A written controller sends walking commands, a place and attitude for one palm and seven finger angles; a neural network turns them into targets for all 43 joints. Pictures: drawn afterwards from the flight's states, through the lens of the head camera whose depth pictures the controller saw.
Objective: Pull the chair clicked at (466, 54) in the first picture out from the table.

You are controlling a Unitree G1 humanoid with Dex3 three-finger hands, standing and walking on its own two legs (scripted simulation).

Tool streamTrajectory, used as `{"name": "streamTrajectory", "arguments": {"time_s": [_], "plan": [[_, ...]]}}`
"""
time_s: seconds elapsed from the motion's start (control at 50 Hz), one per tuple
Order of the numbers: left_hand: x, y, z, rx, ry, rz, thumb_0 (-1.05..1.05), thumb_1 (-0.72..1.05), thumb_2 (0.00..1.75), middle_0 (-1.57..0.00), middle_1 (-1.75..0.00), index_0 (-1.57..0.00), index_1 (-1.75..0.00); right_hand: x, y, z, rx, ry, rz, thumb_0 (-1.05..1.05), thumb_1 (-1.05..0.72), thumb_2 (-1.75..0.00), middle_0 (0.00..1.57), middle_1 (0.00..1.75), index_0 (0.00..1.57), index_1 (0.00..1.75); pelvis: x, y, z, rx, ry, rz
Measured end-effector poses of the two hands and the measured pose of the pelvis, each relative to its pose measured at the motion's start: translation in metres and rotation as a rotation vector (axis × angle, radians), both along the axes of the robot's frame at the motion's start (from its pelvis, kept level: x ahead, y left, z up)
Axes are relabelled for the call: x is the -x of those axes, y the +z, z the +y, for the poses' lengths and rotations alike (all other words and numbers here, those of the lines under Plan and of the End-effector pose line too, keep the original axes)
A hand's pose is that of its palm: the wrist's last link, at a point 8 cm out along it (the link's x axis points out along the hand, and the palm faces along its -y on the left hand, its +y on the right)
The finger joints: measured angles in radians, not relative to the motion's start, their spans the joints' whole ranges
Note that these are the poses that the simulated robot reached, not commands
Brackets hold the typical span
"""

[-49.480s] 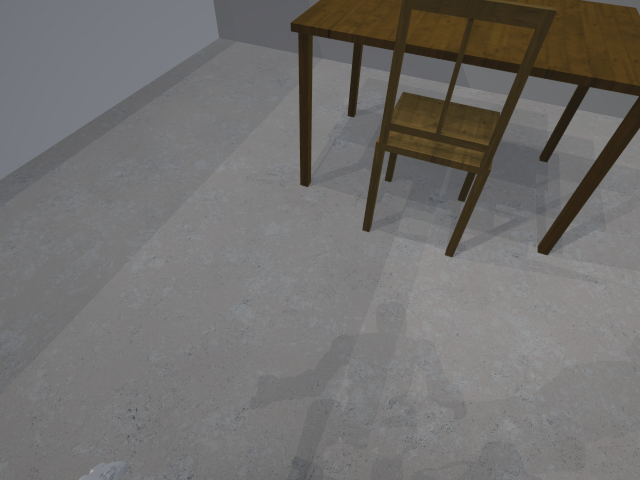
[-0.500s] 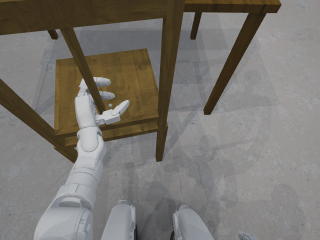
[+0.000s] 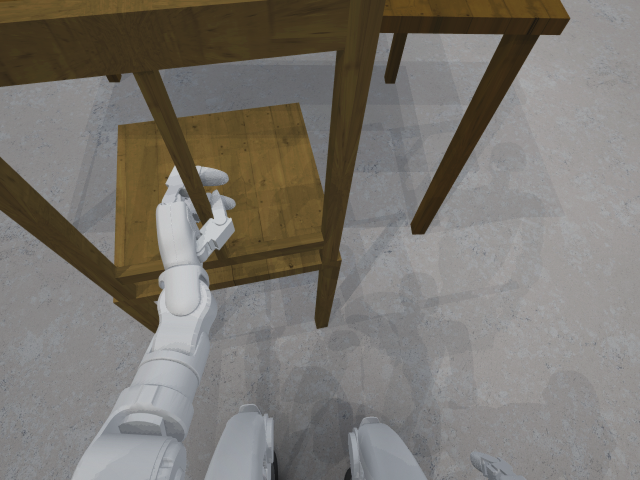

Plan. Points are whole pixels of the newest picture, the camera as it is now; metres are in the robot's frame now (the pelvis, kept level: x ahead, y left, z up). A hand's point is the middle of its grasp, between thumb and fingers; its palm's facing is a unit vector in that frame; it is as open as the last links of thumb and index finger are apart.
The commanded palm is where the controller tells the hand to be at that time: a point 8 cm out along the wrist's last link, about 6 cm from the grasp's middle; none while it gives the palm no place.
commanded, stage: hook a spindle and tug to test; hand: left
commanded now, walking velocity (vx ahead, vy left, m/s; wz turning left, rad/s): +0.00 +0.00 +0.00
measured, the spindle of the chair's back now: (195, 190) +0.45 +0.14 +0.06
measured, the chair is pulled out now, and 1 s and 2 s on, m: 0.16 0.23 0.34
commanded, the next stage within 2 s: step backward, pulling the chair out in 0.30 s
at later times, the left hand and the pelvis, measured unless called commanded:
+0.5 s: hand (223, 242) +0.39 +0.11 +0.03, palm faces +0.07 -0.99 -0.11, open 5.2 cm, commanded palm +0.36 +0.16 +0.02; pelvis +0.02 +0.00 +0.03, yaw +1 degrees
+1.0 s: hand (218, 271) +0.35 +0.11 +0.05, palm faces -0.03 -0.99 -0.13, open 4.9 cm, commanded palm +0.32 +0.16 +0.05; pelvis +0.01 +0.00 +0.11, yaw +0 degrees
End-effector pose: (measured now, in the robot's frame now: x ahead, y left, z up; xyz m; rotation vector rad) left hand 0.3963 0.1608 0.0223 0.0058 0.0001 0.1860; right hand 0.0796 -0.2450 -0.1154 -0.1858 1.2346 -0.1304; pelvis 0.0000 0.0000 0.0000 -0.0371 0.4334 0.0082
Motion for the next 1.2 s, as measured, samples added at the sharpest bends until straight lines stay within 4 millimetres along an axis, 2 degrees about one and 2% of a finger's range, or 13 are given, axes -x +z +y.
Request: {"name": "streamTrajectory", "arguments": {"time_s": [0.18,0.42,0.48,0.56,0.62,0.78,0.92,1.2], "plan": [[0.010,0.002,-0.001,0.007,-0.010,0.008,0.02,0.81,0.82,-0.42,-1.45,-0.42,-1.45,-0.013,0.005,0.003,-0.014,0.003,-0.011,0.01,-0.91,-0.90,0.20,0.30,0.20,0.30,-0.010,0.005,0.001,-0.002,-0.002,-0.003],[0.031,0.002,-0.002,0.013,-0.027,0.002,0.02,0.80,0.81,-0.41,-1.45,-0.43,-1.44,-0.046,0.013,0.008,-0.016,0.043,-0.083,0.01,-0.91,-0.90,0.20,0.30,0.20,0.30,-0.018,0.009,0.002,-0.004,0.004,-0.013],[0.028,0.012,0.001,-0.056,-0.079,0.101,0.03,0.78,0.82,-0.42,-1.41,-0.42,-1.44,-0.049,0.026,0.012,-0.016,-0.012,-0.071,0.01,-0.91,-0.90,0.20,0.30,0.20,0.30,-0.017,0.024,0.002,-0.012,0.011,-0.091],[0.023,0.028,0.005,-0.148,-0.158,0.303,0.06,0.77,0.83,-0.39,-1.30,-0.42,-1.44,-0.047,0.059,0.019,-0.020,-0.072,-0.089,0.01,-0.91,-0.90,0.20,0.30,0.20,0.30,-0.024,0.058,0.006,-0.020,0.008,-0.155],[0.025,0.035,0.005,-0.118,-0.165,0.401,0.06,0.76,0.82,-0.33,-1.21,-0.44,-1.45,-0.041,0.079,0.019,-0.009,-0.101,-0.090,0.01,-0.91,-0.90,0.20,0.30,0.20,0.30,-0.030,0.078,0.008,-0.022,-0.005,-0.185],[0.030,0.040,0.004,-0.084,-0.187,0.483,0.05,0.79,0.82,-0.27,-1.13,-0.48,-1.45,-0.020,0.109,0.002,0.083,-0.108,-0.045,0.01,-0.90,-0.90,0.21,0.30,0.20,0.30,-0.027,0.102,0.009,-0.014,0.000,-0.245],[0.047,0.041,0.005,-0.083,-0.191,0.495,0.05,0.79,0.82,-0.26,-1.12,-0.49,-1.45,-0.005,0.113,-0.008,0.092,-0.102,-0.039,0.01,-0.90,-0.90,0.20,0.30,0.20,0.30,-0.014,0.109,0.003,-0.019,-0.006,-0.276],[0.108,0.043,-0.005,-0.081,-0.165,0.524,0.05,0.78,0.83,-0.28,-1.08,-0.50,-1.45,0.004,0.110,-0.015,0.045,-0.066,-0.116,0.01,-0.90,-0.90,0.21,0.30,0.20,0.30,0.023,0.113,-0.014,-0.021,0.020,-0.353]]}}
